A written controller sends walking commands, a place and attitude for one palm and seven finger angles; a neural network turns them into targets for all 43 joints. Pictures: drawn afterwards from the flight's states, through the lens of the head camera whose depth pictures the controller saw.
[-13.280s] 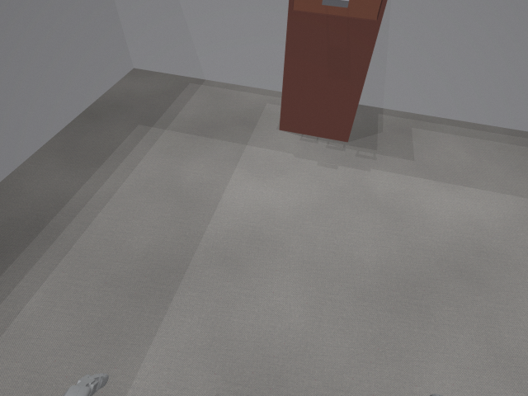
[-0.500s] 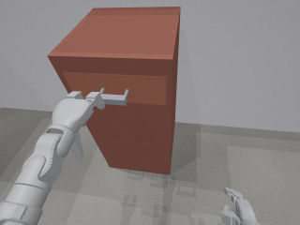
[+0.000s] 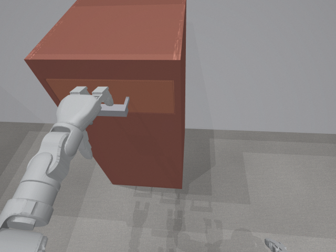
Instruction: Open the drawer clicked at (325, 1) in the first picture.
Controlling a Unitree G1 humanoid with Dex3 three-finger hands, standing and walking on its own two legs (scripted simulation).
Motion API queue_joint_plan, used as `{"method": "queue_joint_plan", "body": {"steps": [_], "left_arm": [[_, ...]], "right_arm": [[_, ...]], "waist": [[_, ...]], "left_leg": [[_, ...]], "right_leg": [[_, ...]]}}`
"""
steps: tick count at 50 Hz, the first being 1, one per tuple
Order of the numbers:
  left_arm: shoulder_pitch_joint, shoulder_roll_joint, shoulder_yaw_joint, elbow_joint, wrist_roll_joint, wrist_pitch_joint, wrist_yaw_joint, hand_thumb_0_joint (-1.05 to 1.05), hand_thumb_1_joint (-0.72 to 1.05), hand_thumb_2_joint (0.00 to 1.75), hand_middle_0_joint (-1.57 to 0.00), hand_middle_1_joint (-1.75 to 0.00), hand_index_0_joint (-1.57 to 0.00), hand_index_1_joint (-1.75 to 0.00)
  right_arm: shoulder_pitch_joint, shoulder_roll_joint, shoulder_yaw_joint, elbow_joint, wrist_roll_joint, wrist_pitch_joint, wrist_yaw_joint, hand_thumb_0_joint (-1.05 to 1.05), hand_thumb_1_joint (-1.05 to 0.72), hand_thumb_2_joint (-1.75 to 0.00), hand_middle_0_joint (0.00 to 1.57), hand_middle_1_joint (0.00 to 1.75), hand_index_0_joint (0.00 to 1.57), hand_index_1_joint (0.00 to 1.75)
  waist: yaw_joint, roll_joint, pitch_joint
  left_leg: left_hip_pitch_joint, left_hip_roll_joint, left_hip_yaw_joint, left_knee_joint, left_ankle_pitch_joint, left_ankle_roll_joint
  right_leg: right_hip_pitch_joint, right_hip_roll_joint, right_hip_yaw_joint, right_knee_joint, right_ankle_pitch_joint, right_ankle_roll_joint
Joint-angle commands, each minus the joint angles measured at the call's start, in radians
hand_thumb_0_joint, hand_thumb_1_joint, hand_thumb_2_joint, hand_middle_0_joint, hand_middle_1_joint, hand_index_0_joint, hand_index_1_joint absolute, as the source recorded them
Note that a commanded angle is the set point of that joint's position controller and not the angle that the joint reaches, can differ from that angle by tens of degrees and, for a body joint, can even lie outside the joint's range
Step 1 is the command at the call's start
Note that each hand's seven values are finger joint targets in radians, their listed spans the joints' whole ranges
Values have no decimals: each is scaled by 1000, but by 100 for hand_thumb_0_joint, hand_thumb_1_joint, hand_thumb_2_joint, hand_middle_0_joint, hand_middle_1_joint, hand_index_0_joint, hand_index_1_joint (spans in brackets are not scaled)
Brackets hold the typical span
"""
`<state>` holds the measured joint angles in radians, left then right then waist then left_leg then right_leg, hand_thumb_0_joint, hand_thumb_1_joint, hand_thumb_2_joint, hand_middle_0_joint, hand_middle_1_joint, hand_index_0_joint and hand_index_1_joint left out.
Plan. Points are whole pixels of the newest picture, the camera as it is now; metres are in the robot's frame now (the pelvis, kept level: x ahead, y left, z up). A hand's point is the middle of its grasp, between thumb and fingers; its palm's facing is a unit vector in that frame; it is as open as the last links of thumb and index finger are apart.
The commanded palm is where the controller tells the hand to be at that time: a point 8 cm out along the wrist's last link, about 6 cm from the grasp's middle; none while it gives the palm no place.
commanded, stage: move the hooked fingers above the handle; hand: left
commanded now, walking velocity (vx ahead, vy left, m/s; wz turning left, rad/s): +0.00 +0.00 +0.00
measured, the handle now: (110, 104) +0.52 +0.23 +0.01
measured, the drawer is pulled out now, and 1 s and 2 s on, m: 0.00 0.00 0.00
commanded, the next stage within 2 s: none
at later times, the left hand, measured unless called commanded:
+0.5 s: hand (100, 108) +0.45 +0.22 +0.08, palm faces -0.01 -0.02 -1.00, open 13.8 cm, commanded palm +0.43 +0.23 +0.14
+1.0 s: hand (98, 101) +0.48 +0.24 +0.08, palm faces -0.01 +0.01 -1.00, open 13.7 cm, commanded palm +0.45 +0.24 +0.13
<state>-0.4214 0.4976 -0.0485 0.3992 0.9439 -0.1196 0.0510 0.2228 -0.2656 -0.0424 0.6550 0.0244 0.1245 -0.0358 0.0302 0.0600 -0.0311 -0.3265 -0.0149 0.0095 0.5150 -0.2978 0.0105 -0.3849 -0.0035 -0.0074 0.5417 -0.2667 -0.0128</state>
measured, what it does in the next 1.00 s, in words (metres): stands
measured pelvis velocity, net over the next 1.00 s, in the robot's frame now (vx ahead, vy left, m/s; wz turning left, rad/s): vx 0.01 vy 0.00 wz -0.02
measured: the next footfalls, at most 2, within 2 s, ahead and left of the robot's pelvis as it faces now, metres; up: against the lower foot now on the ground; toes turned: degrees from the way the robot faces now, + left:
none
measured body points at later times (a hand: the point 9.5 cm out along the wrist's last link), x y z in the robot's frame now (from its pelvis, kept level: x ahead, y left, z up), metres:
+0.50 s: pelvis +0.01 +0.00 -0.01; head +0.07 -0.02 +0.44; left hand +0.44 +0.22 +0.13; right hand +0.11 -0.25 -0.14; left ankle -0.03 +0.11 -0.73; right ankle +0.00 -0.11 -0.73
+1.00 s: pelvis +0.01 +0.00 -0.01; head +0.08 -0.02 +0.43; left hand +0.47 +0.23 +0.13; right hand +0.05 -0.27 -0.15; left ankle -0.03 +0.11 -0.73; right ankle +0.00 -0.11 -0.73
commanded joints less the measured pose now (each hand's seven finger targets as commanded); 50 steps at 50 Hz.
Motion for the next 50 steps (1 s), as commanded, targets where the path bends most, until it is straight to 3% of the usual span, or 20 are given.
{"method": "queue_joint_plan", "body": {"steps": [1, 6, 10, 14, 16, 17, 22, 23, 26, 30, 31, 33, 35, 36, 37, 39, 43, 46, 48, 50], "left_arm": [[-400, 276, 152, -100, 18, 47, 75, 0, -50, 30, -30, -120, -30, -120], [-470, 219, 67, -90, 27, 70, 52, 0, -50, 30, -30, -120, -30, -120], [-526, 187, 24, -79, 21, 55, 28, 0, -50, 30, -30, -120, -30, -120], [-575, 205, 50, -45, 28, 26, 44, 0, -50, 30, -30, -120, -30, -120], [-608, 243, 90, 35, 39, 23, 67, 0, -50, 30, -30, -120, -30, -120], [-637, 221, 70, 55, 44, 24, 78, 0, -50, 30, -30, -120, -30, -120], [-684, 294, 128, 140, 78, 49, 125, 0, -50, 30, -30, -120, -30, -120], [-656, 313, 149, 148, 82, 52, 128, 0, -50, 30, -30, -120, -30, -120], [-679, 231, 67, 210, 78, 67, 106, 0, -50, 30, -30, -120, -30, -120], [-687, 229, 51, 194, 67, 43, 68, 0, -50, 30, -30, -120, -30, -120], [-720, 173, -1, 169, 56, 27, 56, 0, -50, 30, -30, -120, -30, -120], [-723, 210, 37, 137, 46, -9, 52, 0, -50, 30, -30, -120, -30, -120], [-748, 222, 49, 157, 48, -28, 62, 0, -50, 30, -30, -120, -30, -120], [-763, 257, 80, 177, 49, -38, 75, 0, -50, 30, -30, -120, -30, -120], [-784, 255, 77, 188, 53, -41, 91, 0, -50, 30, -30, -120, -30, -120], [-785, 337, 150, 225, 75, -35, 132, 0, -50, 30, -30, -120, -30, -120], [-790, 382, 183, 264, 104, 8, 194, 0, -50, 30, -30, -120, -30, -120], [-752, 320, 127, 339, 108, 58, 183, 0, -50, 30, -30, -120, -30, -120], [-721, 311, 110, 347, 97, 74, 151, 0, -50, 30, -30, -120, -30, -120], [-723, 248, 49, 346, 77, 74, 107, 0, -50, 30, -30, -120, -30, -120]], "right_arm": [[-40, -113, -35, -127, 3, -28, -2, 0, -90, -90, 20, 30, 20, 30], [-15, -119, -43, -133, 3, -23, 1, 0, -90, -90, 20, 30, 20, 30], [0, -116, -44, -131, 3, -17, -4, 0, -90, -90, 20, 30, 20, 30], [20, -112, -45, -121, 0, -13, -6, 0, -90, -90, 20, 30, 20, 30], [32, -116, -42, -109, 1, -10, -7, 0, -90, -90, 20, 30, 20, 30], [37, -112, -40, -107, 2, -11, -5, 0, -90, -90, 20, 30, 20, 30], [63, -114, -44, -101, -8, -9, -1, 0, -90, -90, 20, 30, 20, 30], [69, -114, -46, -103, -10, -8, 0, 0, -90, -90, 20, 30, 20, 30], [79, -121, -47, -105, -6, -3, -1, 0, -90, -90, 20, 30, 20, 30], [104, -127, -57, -105, -7, 4, -5, 0, -90, -90, 20, 30, 20, 30], [109, -126, -59, -105, -9, 4, -5, 0, -90, -90, 20, 30, 20, 30], [122, -127, -67, -96, -12, 4, -7, 0, -90, -90, 20, 30, 20, 30], [135, -126, -65, -85, -13, 8, -9, 0, -90, -90, 20, 30, 20, 30], [143, -129, -64, -77, -14, 9, -9, 0, -90, -90, 20, 30, 20, 30], [147, -128, -64, -72, -13, 8, -8, 0, -90, -90, 20, 30, 20, 30], [150, -130, -62, -65, -14, 8, -8, 0, -90, -90, 20, 30, 20, 30], [149, -127, -60, -69, -18, 3, -1, 0, -90, -90, 20, 30, 20, 30], [157, -134, -61, -72, -15, 4, 5, 0, -90, -90, 20, 30, 20, 30], [162, -142, -66, -79, -11, 6, 4, 0, -90, -90, 20, 30, 20, 30], [162, -145, -64, -86, -5, 9, -2, 0, -90, -90, 20, 30, 20, 30]], "waist": [[12, -42, -337], [-18, -47, -393], [-35, -49, -377], [-31, -35, -380], [-32, -59, -341], [-37, -49, -339], [-25, -31, -434], [-12, -32, -465], [-57, -66, -433], [-63, -62, -450], [-85, -66, -448], [-73, -34, -469], [-84, -48, -447], [-87, -66, -427], [-88, -49, -426], [-70, -27, -428], [-53, 24, -490], [-69, -9, -482], [-66, -37, -502], [-89, -92, -466]], "left_leg": [[28, -22, 22, -31, 363, 14], [71, -15, 14, -6, 401, 21], [82, -13, 8, 10, 413, 24], [81, -12, 1, 24, 427, 20], [38, -14, -2, 24, 398, 17], [32, -14, -4, 28, 388, 18], [7, -16, 14, 49, 424, 18], [7, -16, 18, 51, 445, 19], [-21, -15, 27, 57, 422, 24], [2, -13, 27, 67, 425, 32], [12, -14, 18, 69, 440, 32], [39, -11, 13, 76, 461, 33], [21, -14, 8, 82, 453, 33], [-9, -15, 8, 83, 436, 33], [-20, -17, 7, 82, 414, 31], [-54, -17, 9, 82, 393, 26], [-64, -17, 21, 87, 416, 21], [-71, -11, 27, 81, 421, 20], [-57, -6, 36, 77, 411, 26], [-56, -7, 35, 66, 367, 34]], "right_leg": [[203, 15, -9, -22, 307, -29], [178, 19, -11, -8, 327, -29], [142, 20, -12, -1, 343, -27], [115, 23, -14, 14, 332, -32], [100, 26, -20, 19, 303, -36], [81, 26, -20, 25, 296, -36], [131, 23, -10, 49, 360, -35], [155, 23, -7, 55, 385, -35], [137, 21, -8, 45, 395, -27], [131, 23, 1, 40, 407, -24], [118, 22, -2, 37, 409, -24], [109, 25, 3, 39, 411, -25], [91, 27, 2, 43, 409, -24], [94, 25, 1, 43, 399, -25], [79, 26, 2, 47, 385, -26], [75, 27, 1, 60, 361, -30], [99, 29, 0, 77, 376, -34], [99, 31, -9, 68, 378, -30], [119, 30, -3, 58, 388, -24], [116, 28, -3, 33, 373, -16]]}}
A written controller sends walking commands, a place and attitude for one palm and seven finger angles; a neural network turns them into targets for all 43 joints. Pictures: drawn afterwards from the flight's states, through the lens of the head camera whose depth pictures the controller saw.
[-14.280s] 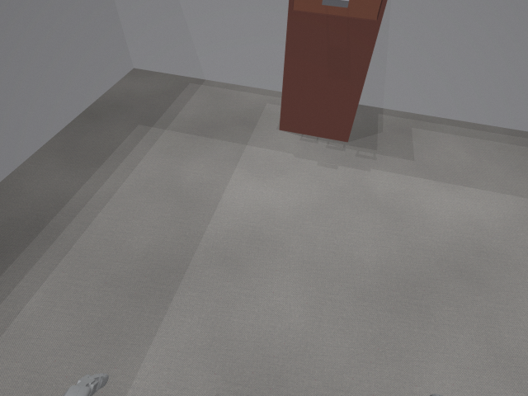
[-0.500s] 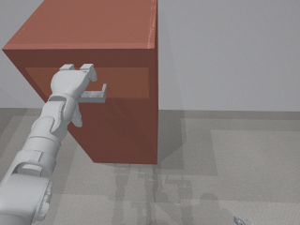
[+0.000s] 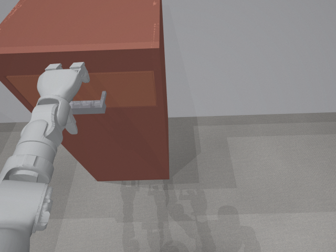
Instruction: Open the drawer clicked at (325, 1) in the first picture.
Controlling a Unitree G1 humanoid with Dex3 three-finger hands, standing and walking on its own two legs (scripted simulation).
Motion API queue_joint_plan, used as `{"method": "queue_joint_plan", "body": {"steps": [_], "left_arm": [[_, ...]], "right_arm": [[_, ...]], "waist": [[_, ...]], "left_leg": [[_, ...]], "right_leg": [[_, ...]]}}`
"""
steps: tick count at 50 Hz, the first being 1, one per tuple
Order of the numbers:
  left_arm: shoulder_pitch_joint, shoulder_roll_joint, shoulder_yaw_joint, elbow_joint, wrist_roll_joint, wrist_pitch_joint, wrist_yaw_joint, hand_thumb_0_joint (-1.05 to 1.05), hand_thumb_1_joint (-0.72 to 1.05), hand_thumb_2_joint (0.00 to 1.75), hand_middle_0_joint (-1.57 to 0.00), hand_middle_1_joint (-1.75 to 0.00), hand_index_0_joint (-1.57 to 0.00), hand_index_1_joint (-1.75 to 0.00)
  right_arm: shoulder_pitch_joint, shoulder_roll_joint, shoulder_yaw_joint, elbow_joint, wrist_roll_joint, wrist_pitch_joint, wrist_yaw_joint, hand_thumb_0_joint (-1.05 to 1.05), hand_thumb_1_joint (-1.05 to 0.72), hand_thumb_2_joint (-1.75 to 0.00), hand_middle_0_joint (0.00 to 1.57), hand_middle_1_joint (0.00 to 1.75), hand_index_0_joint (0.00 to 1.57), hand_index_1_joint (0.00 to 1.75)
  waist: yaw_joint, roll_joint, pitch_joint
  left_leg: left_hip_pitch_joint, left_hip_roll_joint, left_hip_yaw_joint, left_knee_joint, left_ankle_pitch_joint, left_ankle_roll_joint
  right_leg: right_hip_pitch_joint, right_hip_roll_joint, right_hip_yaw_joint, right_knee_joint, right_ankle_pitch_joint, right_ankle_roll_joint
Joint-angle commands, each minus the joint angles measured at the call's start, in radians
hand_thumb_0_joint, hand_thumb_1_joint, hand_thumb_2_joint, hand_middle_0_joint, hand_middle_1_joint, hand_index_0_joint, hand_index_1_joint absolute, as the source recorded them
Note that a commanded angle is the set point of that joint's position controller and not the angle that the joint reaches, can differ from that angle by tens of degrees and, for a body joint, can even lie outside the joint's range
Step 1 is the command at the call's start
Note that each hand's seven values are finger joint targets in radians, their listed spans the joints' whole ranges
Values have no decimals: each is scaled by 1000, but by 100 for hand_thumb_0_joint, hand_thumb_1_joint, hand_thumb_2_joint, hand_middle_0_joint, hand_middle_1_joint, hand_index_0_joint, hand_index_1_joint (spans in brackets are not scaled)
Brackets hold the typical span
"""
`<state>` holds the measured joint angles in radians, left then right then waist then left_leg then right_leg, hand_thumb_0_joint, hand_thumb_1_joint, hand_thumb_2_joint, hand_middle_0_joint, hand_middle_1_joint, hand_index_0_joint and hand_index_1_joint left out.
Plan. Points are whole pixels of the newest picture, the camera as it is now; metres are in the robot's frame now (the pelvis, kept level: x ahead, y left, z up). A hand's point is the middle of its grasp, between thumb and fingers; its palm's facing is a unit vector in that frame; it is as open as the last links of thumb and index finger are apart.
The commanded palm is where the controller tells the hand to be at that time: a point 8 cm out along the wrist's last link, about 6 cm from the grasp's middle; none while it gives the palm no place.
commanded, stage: move the hooked fingers above the handle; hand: left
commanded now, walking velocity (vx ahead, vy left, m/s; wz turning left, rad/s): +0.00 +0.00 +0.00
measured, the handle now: (85, 101) +0.51 +0.24 +0.02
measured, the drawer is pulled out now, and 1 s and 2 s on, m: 0.00 0.00 0.00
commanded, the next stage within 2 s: none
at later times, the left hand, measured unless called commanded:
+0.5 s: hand (64, 105) +0.45 +0.26 +0.08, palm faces -0.09 +0.01 -1.00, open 13.8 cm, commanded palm +0.44 +0.24 +0.14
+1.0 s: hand (75, 116) +0.43 +0.23 +0.07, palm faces -0.16 -0.02 -0.99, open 13.8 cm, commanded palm +0.44 +0.24 +0.14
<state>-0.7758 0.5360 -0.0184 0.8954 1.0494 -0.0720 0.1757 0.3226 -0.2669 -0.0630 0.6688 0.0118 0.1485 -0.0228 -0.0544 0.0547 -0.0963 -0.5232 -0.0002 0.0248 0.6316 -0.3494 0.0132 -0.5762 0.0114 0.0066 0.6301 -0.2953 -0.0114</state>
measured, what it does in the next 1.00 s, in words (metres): stands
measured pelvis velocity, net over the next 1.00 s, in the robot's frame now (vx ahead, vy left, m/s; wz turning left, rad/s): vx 0.00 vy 0.01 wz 0.03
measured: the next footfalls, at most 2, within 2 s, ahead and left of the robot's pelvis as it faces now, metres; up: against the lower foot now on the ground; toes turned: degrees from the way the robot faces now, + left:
none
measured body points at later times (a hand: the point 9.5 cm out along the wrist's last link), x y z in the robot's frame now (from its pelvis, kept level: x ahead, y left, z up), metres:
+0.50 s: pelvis +0.00 +0.01 +0.00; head +0.07 -0.01 +0.45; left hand +0.45 +0.26 +0.13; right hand +0.06 -0.26 -0.13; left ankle -0.03 +0.11 -0.72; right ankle +0.00 -0.11 -0.72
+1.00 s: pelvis +0.00 +0.01 +0.00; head +0.06 -0.01 +0.45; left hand +0.43 +0.23 +0.12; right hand +0.07 -0.26 -0.13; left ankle -0.03 +0.11 -0.72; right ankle +0.00 -0.11 -0.72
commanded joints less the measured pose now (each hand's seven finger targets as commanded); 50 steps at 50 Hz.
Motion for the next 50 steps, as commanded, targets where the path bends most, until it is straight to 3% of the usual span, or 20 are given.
{"method": "queue_joint_plan", "body": {"steps": [1, 4, 6, 9, 14, 17, 20, 22, 26, 29, 32, 34, 36, 37, 40, 41, 44, 46, 47, 50], "left_arm": [[-382, 210, 18, -143, -32, 16, -35, 0, -50, 30, -30, -120, -30, -120], [-440, 244, 26, -188, -39, -31, -61, 0, -50, 30, -30, -120, -30, -120], [-492, 247, 32, -267, -43, -82, -57, 0, -50, 30, -30, -120, -30, -120], [-486, 290, 88, -303, -27, -126, -16, 0, -50, 30, -30, -120, -30, -120], [-406, 336, 154, -184, -12, -56, 69, 0, -50, 30, -30, -120, -30, -120], [-421, 300, 95, -107, 9, 20, 67, 0, -50, 30, -30, -120, -30, -120], [-433, 229, 22, -138, 2, 45, 14, 0, -50, 30, -30, -120, -30, -120], [-416, 195, 2, -199, -28, 15, -36, 0, -50, 30, -30, -120, -30, -120], [-440, 125, -52, -349, -74, -78, -93, 0, -50, 30, -30, -120, -30, -120], [-446, 240, 61, -348, -58, -120, -51, 0, -50, 30, -30, -120, -30, -120], [-480, 349, 163, -316, -27, -108, 34, 0, -50, 30, -30, -120, -30, -120], [-436, 326, 161, -271, -8, -65, 81, 0, -50, 30, -30, -120, -30, -120], [-401, 362, 194, -239, 1, -19, 102, 0, -50, 30, -30, -120, -30, -120], [-368, 335, 163, -209, 10, 11, 97, 0, -50, 30, -30, -120, -30, -120], [-313, 202, 37, -172, -6, 75, 33, 0, -50, 30, -30, -120, -30, -120], [-288, 139, -14, -164, -27, 84, -4, 0, -50, 30, -30, -120, -30, -120], [-339, 47, -120, -277, -72, 51, -103, 0, -50, 30, -30, -120, -30, -120], [-417, 43, -136, -338, -95, -13, -138, 0, -50, 30, -30, -120, -30, -120], [-459, 83, -106, -356, -95, -47, -139, 0, -50, 30, -30, -120, -30, -120], [-565, 193, -13, -392, -68, -127, -83, 0, -50, 30, -30, -120, -30, -120]], "right_arm": [[59, -146, -43, -98, 10, -13, -20, 0, -90, -90, 20, 30, 20, 30], [60, -149, -39, -98, 11, -16, -35, 0, -90, -90, 20, 30, 20, 30], [64, -142, -41, -99, 4, -19, -40, 0, -90, -90, 20, 30, 20, 30], [68, -129, -43, -91, -3, -24, -37, 0, -90, -90, 20, 30, 20, 30], [57, -130, -37, -81, -4, -26, -17, 0, -90, -90, 20, 30, 20, 30], [55, -140, -33, -81, 3, -27, -11, 0, -90, -90, 20, 30, 20, 30], [64, -145, -40, -97, 4, -25, -10, 0, -90, -90, 20, 30, 20, 30], [70, -146, -49, -105, 3, -22, -18, 0, -90, -90, 20, 30, 20, 30], [49, -134, -50, -113, -1, -21, -30, 0, -90, -90, 20, 30, 20, 30], [53, -130, -45, -94, -4, -17, -32, 0, -90, -90, 20, 30, 20, 30], [45, -127, -36, -80, -6, -19, -25, 0, -90, -90, 20, 30, 20, 30], [33, -116, -31, -84, -7, -23, -12, 0, -90, -90, 20, 30, 20, 30], [30, -125, -34, -83, -11, -25, -6, 0, -90, -90, 20, 30, 20, 30], [29, -123, -33, -88, -9, -22, -2, 0, -90, -90, 20, 30, 20, 30], [30, -140, -41, -99, 2, -19, 5, 0, -90, -90, 20, 30, 20, 30], [32, -144, -43, -104, 5, -15, 3, 0, -90, -90, 20, 30, 20, 30], [11, -148, -44, -122, 10, -10, -13, 0, -90, -90, 20, 30, 20, 30], [13, -141, -40, -119, 6, -16, -31, 0, -90, -90, 20, 30, 20, 30], [11, -139, -38, -110, 4, -19, -38, 0, -90, -90, 20, 30, 20, 30], [36, -128, -36, -91, 0, -26, -49, 0, -90, -90, 20, 30, 20, 30]], "waist": [[-18, -101, -374], [-23, -90, -331], [-24, -58, -365], [-1, 37, -411], [24, 12, -355], [11, -17, -336], [-3, -21, -409], [-11, -44, -467], [-33, -47, -389], [0, -8, -371], [26, 48, -358], [45, 75, -357], [59, 43, -420], [60, 39, -441], [29, -19, -412], [6, -80, -414], [-32, -116, -360], [-57, -129, -293], [-51, -95, -273], [-38, -8, -317]], "left_leg": [[135, -20, 19, -54, 402, 34], [128, -27, 10, -66, 322, 40], [156, -30, 3, -57, 348, 42], [200, -27, -9, -36, 434, 30], [125, -26, 1, -40, 424, 19], [99, -21, 12, -52, 379, 17], [164, -17, 16, -44, 425, 24], [215, -13, 9, -34, 478, 31], [258, -14, -14, -34, 478, 36], [233, -21, -24, -33, 474, 28], [180, -22, -29, -35, 477, 12], [163, -24, -21, -37, 493, 1], [161, -20, -7, -30, 536, 1], [162, -19, -2, -32, 546, 0], [187, -4, 8, -44, 539, 8], [197, -3, 8, -42, 541, 17], [228, -11, -1, -57, 435, 33], [230, -17, -14, -62, 363, 38], [230, -22, -19, -65, 323, 38], [239, -31, -37, -48, 330, 30]], "right_leg": [[301, 11, -14, -65, 387, -17], [277, 7, -3, -82, 321, -16], [276, 8, 1, -76, 327, -20], [243, 16, -8, -40, 348, -31], [239, 21, -24, -29, 339, -34], [230, 18, -27, -37, 311, -29], [254, 17, -21, -43, 355, -26], [283, 16, -14, -49, 398, -20], [226, 19, -18, -70, 354, -19], [223, 20, -19, -50, 346, -29], [211, 22, -28, -23, 330, -40], [216, 24, -37, -11, 330, -45], [270, 23, -34, -4, 376, -41], [284, 21, -33, -1, 395, -37], [267, 18, -38, -29, 392, -27], [279, 18, -36, -44, 406, -23], [252, 15, -28, -82, 357, -12], [216, 11, -26, -102, 296, -13], [195, 10, -21, -103, 262, -15], [172, 11, -16, -74, 241, -30]]}}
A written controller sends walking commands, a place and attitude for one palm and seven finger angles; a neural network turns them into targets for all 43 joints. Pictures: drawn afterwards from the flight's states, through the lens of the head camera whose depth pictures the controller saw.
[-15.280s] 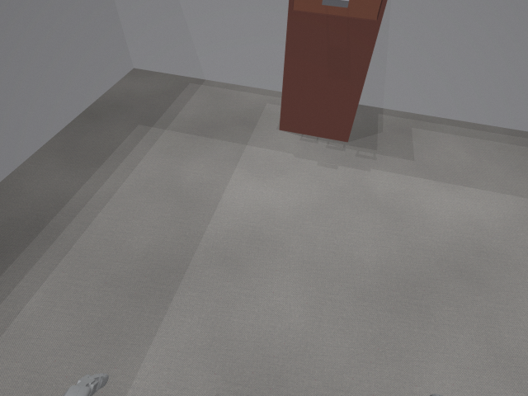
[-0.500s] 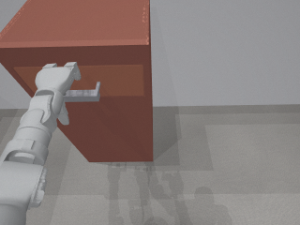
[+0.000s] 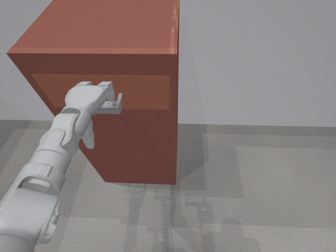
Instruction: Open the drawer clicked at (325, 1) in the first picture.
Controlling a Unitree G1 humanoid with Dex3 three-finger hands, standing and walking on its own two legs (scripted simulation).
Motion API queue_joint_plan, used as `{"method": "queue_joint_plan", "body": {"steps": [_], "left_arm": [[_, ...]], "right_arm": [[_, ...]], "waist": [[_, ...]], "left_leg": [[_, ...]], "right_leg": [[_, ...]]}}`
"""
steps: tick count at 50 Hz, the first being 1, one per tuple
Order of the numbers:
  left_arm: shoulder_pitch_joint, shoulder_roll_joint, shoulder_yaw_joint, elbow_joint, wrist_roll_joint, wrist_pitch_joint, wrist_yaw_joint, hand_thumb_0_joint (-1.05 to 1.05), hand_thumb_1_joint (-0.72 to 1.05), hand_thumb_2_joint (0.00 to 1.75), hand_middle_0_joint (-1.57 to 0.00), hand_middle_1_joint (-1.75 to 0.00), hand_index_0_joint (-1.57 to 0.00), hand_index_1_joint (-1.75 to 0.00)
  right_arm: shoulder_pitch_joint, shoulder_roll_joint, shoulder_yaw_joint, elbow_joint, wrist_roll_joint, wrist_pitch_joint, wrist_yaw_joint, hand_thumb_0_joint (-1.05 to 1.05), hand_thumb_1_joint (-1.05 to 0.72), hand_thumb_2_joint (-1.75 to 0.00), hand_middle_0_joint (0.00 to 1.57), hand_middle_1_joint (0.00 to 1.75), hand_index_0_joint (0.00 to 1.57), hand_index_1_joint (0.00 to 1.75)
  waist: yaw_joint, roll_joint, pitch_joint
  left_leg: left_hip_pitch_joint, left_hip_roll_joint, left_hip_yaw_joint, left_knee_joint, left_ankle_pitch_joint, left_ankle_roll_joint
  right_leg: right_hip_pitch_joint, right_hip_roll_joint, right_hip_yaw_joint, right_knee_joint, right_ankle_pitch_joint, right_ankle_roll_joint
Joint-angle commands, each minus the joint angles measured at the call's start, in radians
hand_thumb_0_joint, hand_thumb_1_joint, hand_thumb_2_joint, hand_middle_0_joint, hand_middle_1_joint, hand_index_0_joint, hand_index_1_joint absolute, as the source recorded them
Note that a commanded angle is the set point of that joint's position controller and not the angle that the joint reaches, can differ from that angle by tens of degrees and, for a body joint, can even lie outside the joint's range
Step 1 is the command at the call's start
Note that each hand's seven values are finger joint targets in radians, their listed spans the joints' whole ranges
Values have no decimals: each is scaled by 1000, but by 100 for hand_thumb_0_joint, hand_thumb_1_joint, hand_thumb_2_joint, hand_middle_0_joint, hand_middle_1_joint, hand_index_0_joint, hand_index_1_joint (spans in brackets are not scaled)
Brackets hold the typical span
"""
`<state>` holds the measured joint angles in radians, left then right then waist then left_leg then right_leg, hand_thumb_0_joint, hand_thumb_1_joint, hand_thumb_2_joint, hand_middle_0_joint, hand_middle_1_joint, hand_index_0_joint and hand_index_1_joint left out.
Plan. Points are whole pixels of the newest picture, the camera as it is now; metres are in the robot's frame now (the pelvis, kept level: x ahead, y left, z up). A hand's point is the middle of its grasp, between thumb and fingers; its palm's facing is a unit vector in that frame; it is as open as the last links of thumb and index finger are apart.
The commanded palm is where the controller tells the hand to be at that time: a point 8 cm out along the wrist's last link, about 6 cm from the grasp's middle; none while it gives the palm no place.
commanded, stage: move the hooked fingers above the handle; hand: left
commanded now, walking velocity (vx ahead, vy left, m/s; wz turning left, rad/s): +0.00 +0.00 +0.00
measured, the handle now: (102, 101) +0.52 +0.22 +0.02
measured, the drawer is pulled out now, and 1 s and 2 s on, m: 0.00 0.00 0.00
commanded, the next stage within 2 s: none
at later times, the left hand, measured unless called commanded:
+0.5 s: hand (92, 101) +0.46 +0.21 +0.09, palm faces -0.14 +0.01 -0.99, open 13.8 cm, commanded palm +0.44 +0.23 +0.13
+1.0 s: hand (95, 91) +0.48 +0.21 +0.10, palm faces +0.01 +0.02 -1.00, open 13.4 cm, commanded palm +0.46 +0.23 +0.14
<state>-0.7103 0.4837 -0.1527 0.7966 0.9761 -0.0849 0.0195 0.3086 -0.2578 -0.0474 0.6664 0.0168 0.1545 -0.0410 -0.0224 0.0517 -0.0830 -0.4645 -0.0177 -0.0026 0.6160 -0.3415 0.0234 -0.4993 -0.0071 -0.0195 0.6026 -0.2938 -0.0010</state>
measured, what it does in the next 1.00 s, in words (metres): stands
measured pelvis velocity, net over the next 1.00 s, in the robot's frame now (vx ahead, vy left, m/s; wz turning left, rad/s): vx -0.01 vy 0.00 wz -0.03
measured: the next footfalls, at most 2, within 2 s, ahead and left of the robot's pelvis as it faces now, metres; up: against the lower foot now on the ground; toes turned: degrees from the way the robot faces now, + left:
none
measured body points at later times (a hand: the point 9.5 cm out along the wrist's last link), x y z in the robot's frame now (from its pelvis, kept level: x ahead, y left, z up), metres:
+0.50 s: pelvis -0.01 -0.01 +0.00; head +0.04 -0.04 +0.45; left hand +0.46 +0.21 +0.14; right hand +0.03 -0.28 -0.13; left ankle -0.03 +0.11 -0.73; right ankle +0.00 -0.12 -0.73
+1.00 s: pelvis -0.01 +0.00 +0.00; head +0.05 -0.02 +0.44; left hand +0.48 +0.20 +0.16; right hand +0.03 -0.26 -0.14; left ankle -0.03 +0.11 -0.73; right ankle +0.00 -0.12 -0.73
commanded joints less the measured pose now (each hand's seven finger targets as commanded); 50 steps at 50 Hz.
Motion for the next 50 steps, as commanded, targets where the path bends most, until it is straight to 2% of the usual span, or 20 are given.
{"method": "queue_joint_plan", "body": {"steps": [1, 3, 5, 6, 7, 9, 11, 13, 15, 17, 22, 25, 29, 32, 37, 39, 43, 44, 48, 50], "left_arm": [[-657, 350, 209, -299, 16, -132, 110, 0, -50, 30, -30, -120, -30, -120], [-632, 442, 310, -266, 39, -132, 191, 0, -50, 30, -30, -120, -30, -120], [-583, 450, 331, -205, 56, -87, 261, 0, -50, 30, -30, -120, -30, -120], [-558, 452, 334, -154, 61, -49, 286, 0, -50, 30, -30, -120, -30, -120], [-534, 425, 294, -83, 72, 1, 299, 0, -50, 30, -30, -120, -30, -120], [-493, 394, 244, 39, 86, 99, 288, 0, -50, 30, -30, -120, -30, -120], [-448, 358, 205, 151, 83, 159, 222, 0, -50, 30, -30, -120, -30, -120], [-484, 425, 229, 122, 70, 166, 174, 0, -50, 30, -30, -120, -30, -120], [-471, 433, 218, 166, 70, 179, 140, 0, -50, 30, -30, -120, -30, -120], [-447, 432, 214, 175, 68, 158, 105, 0, -50, 30, -30, -120, -30, -120], [-353, 420, 212, 142, 57, 58, 40, 0, -50, 30, -30, -120, -30, -120], [-386, 424, 232, 27, 55, -44, 34, 0, -50, 30, -30, -120, -30, -120], [-591, 403, 236, -236, 41, -192, 97, 0, -50, 30, -30, -120, -30, -120], [-705, 348, 188, -305, 31, -223, 173, 0, -50, 30, -30, -120, -30, -120], [-722, 306, 160, -147, 31, -105, 284, 0, -50, 30, -30, -120, -30, -120], [-687, 357, 202, -30, 48, -16, 297, 0, -50, 30, -30, -120, -30, -120], [-610, 390, 205, 153, 76, 130, 228, 0, -50, 30, -30, -120, -30, -120], [-578, 403, 209, 176, 85, 145, 201, 0, -50, 30, -30, -120, -30, -120], [-498, 356, 168, 228, 81, 146, 124, 0, -50, 30, -30, -120, -30, -120], [-515, 369, 162, 205, 69, 121, 92, 0, -50, 30, -30, -120, -30, -120]], "right_arm": [[58, -145, -50, -80, -11, -36, -33, 0, -90, -90, 20, 30, 20, 30], [57, -127, -43, -81, -11, -41, -30, 0, -90, -90, 20, 30, 20, 30], [37, -117, -33, -75, -10, -44, -23, 0, -90, -90, 20, 30, 20, 30], [29, -120, -29, -74, -12, -43, -17, 0, -90, -90, 20, 30, 20, 30], [16, -122, -25, -70, -7, -44, -13, 0, -90, -90, 20, 30, 20, 30], [22, -138, -23, -63, -4, -40, -5, 0, -90, -90, 20, 30, 20, 30], [45, -154, -28, -64, 1, -27, -4, 0, -90, -90, 20, 30, 20, 30], [43, -162, -22, -73, 10, -9, -15, 0, -90, -90, 20, 30, 20, 30], [25, -165, -13, -80, 20, 2, -31, 0, -90, -90, 20, 30, 20, 30], [15, -167, -9, -93, 27, 1, -44, 0, -90, -90, 20, 30, 20, 30], [14, -163, -9, -136, 32, -14, -60, 0, -90, -90, 20, 30, 20, 30], [39, -160, -21, -151, 24, -33, -64, 0, -90, -90, 20, 30, 20, 30], [85, -148, -58, -126, 2, -60, -58, 0, -90, -90, 20, 30, 20, 30], [117, -150, -74, -85, -3, -76, -51, 0, -90, -90, 20, 30, 20, 30], [139, -157, -65, -22, 1, -91, -23, 0, -90, -90, 20, 30, 20, 30], [134, -161, -53, -13, 0, -82, -12, 0, -90, -90, 20, 30, 20, 30], [115, -171, -31, -29, 1, -55, 1, 0, -90, -90, 20, 30, 20, 30], [111, -173, -29, -37, 2, -45, -2, 0, -90, -90, 20, 30, 20, 30], [88, -175, -21, -69, 19, -24, -19, 0, -90, -90, 20, 30, 20, 30], [75, -178, -15, -88, 25, -27, -31, 0, -90, -90, 20, 30, 20, 30]], "waist": [[-50, 30, -357], [-15, 72, -410], [6, 88, -409], [11, 56, -419], [6, 46, -379], [1, 2, -366], [-15, -70, -403], [-14, -132, -415], [-20, -189, -339], [-18, -211, -284], [-2, -165, -225], [-12, -97, -274], [-58, 33, -421], [-109, 63, -439], [-119, 82, -418], [-92, 72, -410], [-49, 19, -412], [-46, -28, -413], [-57, -165, -265], [-65, -183, -207]], "left_leg": [[162, -16, -9, -27, 334, 14], [125, -23, -10, -15, 372, 5], [73, -27, 6, -12, 392, -5], [43, -27, 16, -12, 389, -6], [15, -22, 29, -17, 372, -9], [-7, -14, 46, -32, 340, -11], [-7, -10, 56, -37, 357, -4], [-19, -7, 68, -52, 334, 5], [-64, -10, 72, -74, 263, 12], [-80, -12, 76, -85, 216, 19], [-88, -13, 81, -89, 143, 24], [-61, -13, 72, -64, 156, 29], [55, -17, 42, -9, 229, 32], [119, -15, 12, 22, 233, 27], [118, -12, -7, 16, 215, 11], [76, -13, 4, 5, 239, 7], [16, -9, 29, -12, 324, 4], [2, -6, 34, -14, 340, 7], [-48, -4, 49, -53, 232, 18], [-71, -5, 49, -69, 153, 23]], "right_leg": [[109, 29, 12, -34, 236, -45], [142, 35, 9, 1, 268, -51], [157, 37, 2, 18, 297, -53], [185, 36, 2, 20, 307, -49], [175, 34, -1, 19, 311, -46], [178, 32, -5, 6, 300, -38], [231, 30, 2, -8, 347, -30], [282, 21, 13, -25, 363, -17], [290, 13, 20, -52, 313, -10], [281, 9, 28, -75, 267, -9], [251, 5, 48, -95, 185, -13], [230, 8, 55, -72, 200, -17], [164, 21, 60, -35, 232, -23], [44, 33, 42, -25, 179, -25], [-34, 46, 7, -9, 130, -34], [4, 45, 2, -5, 158, -36], [121, 38, -3, 1, 275, -34], [154, 37, -2, 1, 308, -31], [153, 32, 0, -50, 238, -21], [133, 25, 9, -71, 163, -17]]}}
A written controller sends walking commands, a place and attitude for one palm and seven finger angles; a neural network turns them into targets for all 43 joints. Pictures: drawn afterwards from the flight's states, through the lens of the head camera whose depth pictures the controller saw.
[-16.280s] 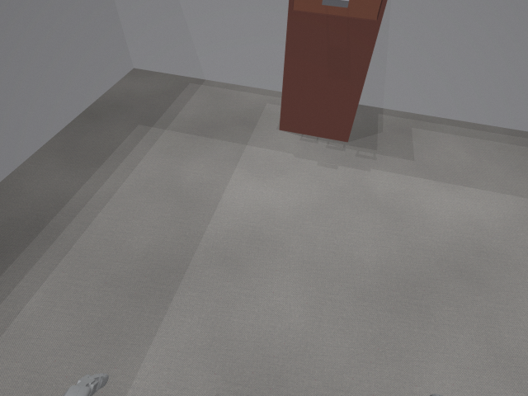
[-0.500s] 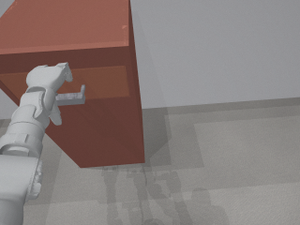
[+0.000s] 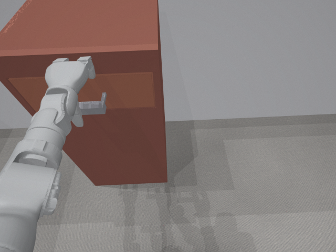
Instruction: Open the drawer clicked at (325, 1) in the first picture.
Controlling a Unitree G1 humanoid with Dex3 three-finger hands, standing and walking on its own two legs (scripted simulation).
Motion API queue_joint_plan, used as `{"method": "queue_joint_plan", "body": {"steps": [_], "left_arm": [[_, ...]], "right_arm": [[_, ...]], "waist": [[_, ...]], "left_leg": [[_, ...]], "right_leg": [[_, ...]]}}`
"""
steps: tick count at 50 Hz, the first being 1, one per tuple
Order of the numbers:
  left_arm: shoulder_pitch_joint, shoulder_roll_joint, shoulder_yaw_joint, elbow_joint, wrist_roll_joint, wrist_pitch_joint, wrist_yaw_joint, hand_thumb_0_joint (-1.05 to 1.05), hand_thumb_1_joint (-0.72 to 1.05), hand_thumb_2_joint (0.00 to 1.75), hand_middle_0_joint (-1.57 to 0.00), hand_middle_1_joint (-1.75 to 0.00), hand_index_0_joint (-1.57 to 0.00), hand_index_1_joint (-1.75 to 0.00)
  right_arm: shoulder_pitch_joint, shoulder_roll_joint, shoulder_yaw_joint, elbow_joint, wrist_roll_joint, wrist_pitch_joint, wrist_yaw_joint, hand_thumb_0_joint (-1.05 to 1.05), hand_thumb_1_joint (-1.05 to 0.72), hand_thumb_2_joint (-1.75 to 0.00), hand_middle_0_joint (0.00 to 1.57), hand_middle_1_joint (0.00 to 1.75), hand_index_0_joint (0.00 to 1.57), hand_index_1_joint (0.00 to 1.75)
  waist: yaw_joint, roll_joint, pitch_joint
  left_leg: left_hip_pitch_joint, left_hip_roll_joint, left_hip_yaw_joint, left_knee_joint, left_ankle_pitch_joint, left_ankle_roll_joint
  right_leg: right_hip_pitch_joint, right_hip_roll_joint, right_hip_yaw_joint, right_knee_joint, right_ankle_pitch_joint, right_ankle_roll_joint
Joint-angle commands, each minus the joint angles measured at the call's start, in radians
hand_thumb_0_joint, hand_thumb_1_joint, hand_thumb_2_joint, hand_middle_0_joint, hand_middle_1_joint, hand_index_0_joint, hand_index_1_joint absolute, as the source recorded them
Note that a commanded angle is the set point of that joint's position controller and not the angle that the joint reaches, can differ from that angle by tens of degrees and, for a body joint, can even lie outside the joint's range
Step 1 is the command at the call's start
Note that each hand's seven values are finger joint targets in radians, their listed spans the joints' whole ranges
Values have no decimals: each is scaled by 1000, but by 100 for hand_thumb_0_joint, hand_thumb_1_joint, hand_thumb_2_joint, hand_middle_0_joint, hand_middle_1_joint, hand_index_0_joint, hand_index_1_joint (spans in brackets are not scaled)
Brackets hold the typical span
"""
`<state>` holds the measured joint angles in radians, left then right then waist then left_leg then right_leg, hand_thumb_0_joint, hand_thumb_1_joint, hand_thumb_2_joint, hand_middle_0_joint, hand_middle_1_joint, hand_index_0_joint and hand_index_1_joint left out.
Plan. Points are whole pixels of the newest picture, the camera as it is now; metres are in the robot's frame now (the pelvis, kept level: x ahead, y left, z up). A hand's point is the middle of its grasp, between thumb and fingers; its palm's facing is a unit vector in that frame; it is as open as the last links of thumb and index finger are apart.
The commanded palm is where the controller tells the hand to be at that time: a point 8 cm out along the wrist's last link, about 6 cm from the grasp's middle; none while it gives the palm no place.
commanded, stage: move the hooked fingers above the handle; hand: left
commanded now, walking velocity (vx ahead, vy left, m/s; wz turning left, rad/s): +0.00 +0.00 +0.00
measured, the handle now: (86, 102) +0.53 +0.23 +0.03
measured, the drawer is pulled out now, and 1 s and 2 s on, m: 0.00 0.00 0.00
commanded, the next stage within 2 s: lower the fingers behind the handle in 1.38 s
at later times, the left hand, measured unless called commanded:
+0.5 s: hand (70, 98) +0.49 +0.25 +0.08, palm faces +0.06 -0.04 -1.00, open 13.4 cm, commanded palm +0.47 +0.25 +0.14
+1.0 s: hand (67, 102) +0.47 +0.25 +0.08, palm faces +0.02 -0.01 -1.00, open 13.8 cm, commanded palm +0.46 +0.25 +0.14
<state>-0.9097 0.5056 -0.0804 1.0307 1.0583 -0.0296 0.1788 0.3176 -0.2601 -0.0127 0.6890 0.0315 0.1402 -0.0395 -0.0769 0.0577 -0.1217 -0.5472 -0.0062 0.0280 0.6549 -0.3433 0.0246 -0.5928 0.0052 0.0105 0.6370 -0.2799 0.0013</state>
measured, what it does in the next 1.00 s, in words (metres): stands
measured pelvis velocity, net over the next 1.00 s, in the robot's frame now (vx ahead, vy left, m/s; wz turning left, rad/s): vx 0.01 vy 0.00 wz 0.02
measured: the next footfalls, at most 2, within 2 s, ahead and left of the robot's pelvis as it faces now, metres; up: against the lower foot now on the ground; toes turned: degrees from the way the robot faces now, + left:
none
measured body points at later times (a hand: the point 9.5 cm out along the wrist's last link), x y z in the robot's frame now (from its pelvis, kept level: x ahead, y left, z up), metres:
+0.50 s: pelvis +0.01 +0.01 -0.01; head +0.09 +0.01 +0.43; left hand +0.48 +0.25 +0.14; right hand +0.03 -0.28 -0.13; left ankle -0.02 +0.10 -0.72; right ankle +0.01 -0.12 -0.72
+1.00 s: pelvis +0.01 +0.00 +0.00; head +0.09 -0.01 +0.44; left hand +0.47 +0.25 +0.14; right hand +0.07 -0.27 -0.14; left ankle -0.02 +0.10 -0.72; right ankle +0.01 -0.12 -0.72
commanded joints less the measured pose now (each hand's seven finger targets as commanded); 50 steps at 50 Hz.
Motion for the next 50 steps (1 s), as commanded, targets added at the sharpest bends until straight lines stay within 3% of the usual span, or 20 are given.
{"method": "queue_joint_plan", "body": {"steps": [1, 5, 7, 11, 12, 15, 17, 21, 23, 25, 27, 33, 35, 37, 38, 41, 43, 45, 48, 50], "left_arm": [[-313, 377, 118, -55, -16, 38, -79, 0, -50, 30, -30, -120, -30, -120], [-242, 381, 125, -84, -1, -33, -102, 0, -50, 30, -30, -120, -30, -120], [-280, 385, 127, -124, -5, -74, -94, 0, -50, 30, -30, -120, -30, -120], [-434, 376, 143, -340, -24, -195, -55, 0, -50, 30, -30, -120, -30, -120], [-481, 388, 155, -423, -29, -226, -37, 0, -50, 30, -30, -120, -30, -120], [-539, 375, 157, -496, -30, -254, 21, 0, -50, 30, -30, -120, -30, -120], [-522, 363, 156, -443, -42, -228, 59, 0, -50, 30, -30, -120, -30, -120], [-488, 338, 145, -282, -37, -104, 100, 0, -50, 30, -30, -120, -30, -120], [-461, 311, 119, -231, -19, -34, 89, 0, -50, 30, -30, -120, -30, -120], [-415, 300, 109, -207, -15, 12, 53, 0, -50, 30, -30, -120, -30, -120], [-392, 303, 117, -225, -22, 19, 27, 0, -50, 30, -30, -120, -30, -120], [-256, 281, 98, -201, -34, -15, -56, 0, -50, 30, -30, -120, -30, -120], [-294, 260, 74, -249, -32, -53, -69, 0, -50, 30, -30, -120, -30, -120], [-323, 306, 116, -329, -28, -109, -59, 0, -50, 30, -30, -120, -30, -120], [-340, 275, 98, -372, -32, -130, -52, 0, -50, 30, -30, -120, -30, -120], [-355, 363, 196, -433, -37, -176, -8, 0, -50, 30, -30, -120, -30, -120], [-355, 323, 172, -408, -33, -165, 31, 0, -50, 30, -30, -120, -30, -120], [-362, 346, 185, -355, -22, -130, 63, 0, -50, 30, -30, -120, -30, -120], [-380, 334, 156, -289, -5, -65, 79, 0, -50, 30, -30, -120, -30, -120], [-376, 275, 101, -283, -13, -32, 55, 0, -50, 30, -30, -120, -30, -120]], "right_arm": [[63, -177, -51, -120, 10, -15, -39, 0, -90, -90, 20, 30, 20, 30], [69, -164, -48, -149, 6, -24, -50, 0, -90, -90, 20, 30, 20, 30], [77, -163, -50, -160, 4, -34, -53, 0, -90, -90, 20, 30, 20, 30], [115, -154, -80, -150, -14, -58, -52, 0, -90, -90, 20, 30, 20, 30], [122, -153, -90, -144, -19, -63, -49, 0, -90, -90, 20, 30, 20, 30], [151, -156, -108, -105, -32, -69, -43, 0, -90, -90, 20, 30, 20, 30], [163, -161, -108, -74, -33, -68, -37, 0, -90, -90, 20, 30, 20, 30], [157, -169, -97, -36, -29, -57, -11, 0, -90, -90, 20, 30, 20, 30], [158, -165, -95, -35, -28, -48, 5, 0, -90, -90, 20, 30, 20, 30], [148, -167, -90, -45, -23, -34, 14, 0, -90, -90, 20, 30, 20, 30], [136, -169, -90, -56, -24, -20, 15, 0, -90, -90, 20, 30, 20, 30], [78, -165, -72, -110, -10, -3, -8, 0, -90, -90, 20, 30, 20, 30], [70, -159, -71, -125, -9, -10, -14, 0, -90, -90, 20, 30, 20, 30], [71, -152, -77, -132, -15, -17, -20, 0, -90, -90, 20, 30, 20, 30], [75, -144, -81, -137, -20, -21, -21, 0, -90, -90, 20, 30, 20, 30], [80, -139, -87, -131, -29, -28, -21, 0, -90, -90, 20, 30, 20, 30], [79, -132, -88, -117, -29, -30, -16, 0, -90, -90, 20, 30, 20, 30], [78, -140, -87, -100, -26, -34, -12, 0, -90, -90, 20, 30, 20, 30], [87, -147, -88, -84, -23, -38, -7, 0, -90, -90, 20, 30, 20, 30], [93, -148, -91, -87, -23, -35, -3, 0, -90, -90, 20, 30, 20, 30]], "waist": [[2, -189, -188], [19, -140, -199], [7, -110, -209], [-22, -25, -368], [-15, 51, -437], [-40, 104, -517], [-53, 77, -483], [-43, 88, -410], [-17, 125, -425], [-8, 72, -395], [0, 23, -412], [9, -108, -265], [2, -85, -243], [13, -40, -317], [7, -15, -344], [29, 9, -406], [15, 16, -379], [9, 7, -340], [1, 2, -354], [-5, 12, -397]], "left_leg": [[15, -17, 19, -106, 157, 24], [12, -18, 23, -91, 126, 23], [9, -17, 17, -79, 114, 24], [104, -18, -8, -28, 206, 28], [155, -20, -13, -17, 238, 24], [256, -18, -39, 26, 352, 12], [246, -13, -48, 31, 374, 7], [202, -10, -46, 9, 380, -5], [220, -5, -41, 3, 457, -17], [208, 4, -34, -3, 510, -18], [198, 2, -23, -13, 527, -7], [121, -6, -12, -72, 327, 18], [128, -7, -16, -77, 285, 19], [165, -9, -19, -65, 308, 20], [196, -10, -20, -56, 338, 19], [210, -13, -28, -32, 417, 12], [207, -14, -28, -27, 416, 9], [164, -15, -24, -31, 370, 6], [157, -15, -18, -33, 360, 7], [193, -16, -9, -29, 390, 8]], "right_leg": [[244, 10, -15, -104, 146, -22], [219, 11, -7, -88, 110, -25], [198, 11, 0, -82, 95, -24], [176, 20, 5, -44, 161, -28], [172, 22, 10, -37, 175, -30], [97, 33, -8, -6, 215, -36], [70, 38, -22, -7, 220, -35], [56, 41, -47, -10, 205, -42], [75, 42, -55, -3, 246, -46], [109, 44, -59, -10, 288, -45], [173, 39, -49, -21, 334, -39], [222, 28, -38, -65, 255, -37], [193, 26, -34, -72, 211, -38], [209, 26, -22, -60, 219, -39], [201, 27, -24, -53, 236, -41], [224, 31, -25, -28, 282, -43], [190, 35, -31, -26, 279, -41], [171, 34, -33, -27, 255, -40], [173, 31, -33, -29, 254, -39], [196, 30, -31, -35, 289, -37]]}}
